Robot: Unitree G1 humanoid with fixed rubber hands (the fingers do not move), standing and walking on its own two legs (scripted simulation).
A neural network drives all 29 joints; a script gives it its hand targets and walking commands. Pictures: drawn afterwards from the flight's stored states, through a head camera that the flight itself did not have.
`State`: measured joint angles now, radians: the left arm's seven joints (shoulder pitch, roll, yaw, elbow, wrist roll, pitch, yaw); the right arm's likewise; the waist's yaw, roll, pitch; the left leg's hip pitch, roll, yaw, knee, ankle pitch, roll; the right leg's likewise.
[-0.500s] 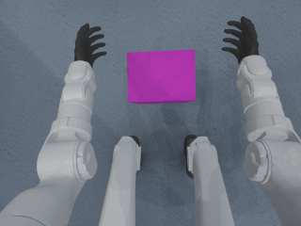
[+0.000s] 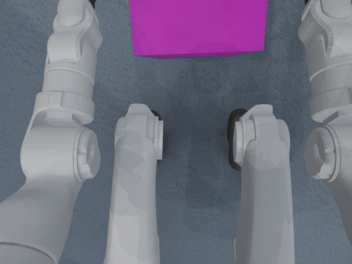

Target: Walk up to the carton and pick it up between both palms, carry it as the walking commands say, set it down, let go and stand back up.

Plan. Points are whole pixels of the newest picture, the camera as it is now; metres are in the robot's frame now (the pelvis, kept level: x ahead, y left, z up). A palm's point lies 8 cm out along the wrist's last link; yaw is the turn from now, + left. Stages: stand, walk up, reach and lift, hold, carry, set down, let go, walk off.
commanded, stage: reach and lift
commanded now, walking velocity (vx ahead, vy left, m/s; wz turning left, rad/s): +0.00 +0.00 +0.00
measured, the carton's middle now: (195, 17) +0.51 +0.00 -0.32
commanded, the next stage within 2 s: none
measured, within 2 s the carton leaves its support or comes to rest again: leaves its support in 1.72 s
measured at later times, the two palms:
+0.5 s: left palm (104, 6) +0.53 +0.19 -0.27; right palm out of the picture +0.53 -0.19 -0.27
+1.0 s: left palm (110, 4) +0.52 +0.17 -0.25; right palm out of the picture +0.53 -0.17 -0.25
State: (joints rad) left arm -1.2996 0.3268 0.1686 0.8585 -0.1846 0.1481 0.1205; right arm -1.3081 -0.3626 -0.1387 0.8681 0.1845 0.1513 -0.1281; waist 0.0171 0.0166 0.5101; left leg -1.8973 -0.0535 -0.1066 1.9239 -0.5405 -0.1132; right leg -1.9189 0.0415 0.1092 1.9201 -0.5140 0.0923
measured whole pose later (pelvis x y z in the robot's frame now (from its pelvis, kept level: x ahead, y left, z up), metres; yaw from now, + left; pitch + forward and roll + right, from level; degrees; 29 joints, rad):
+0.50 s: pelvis -0.01 +0.00 -0.08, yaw +1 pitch +31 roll +1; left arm -1.43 0.38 0.07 1.06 -0.25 0.03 0.13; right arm -1.44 -0.42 -0.06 1.08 0.23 0.02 -0.12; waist 0.00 0.01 0.53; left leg -2.16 -0.06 -0.10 2.14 -0.52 -0.12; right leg -2.17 0.04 0.12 2.13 -0.50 0.11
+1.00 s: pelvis +0.01 +0.00 -0.07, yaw +0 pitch +36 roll +0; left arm -1.36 0.30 0.08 1.15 -0.22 0.00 0.13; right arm -1.36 -0.31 -0.08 1.15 0.22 0.00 -0.12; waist 0.00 0.00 0.32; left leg -2.22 -0.05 -0.10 2.12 -0.53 -0.11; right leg -2.24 0.03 0.10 2.12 -0.52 0.09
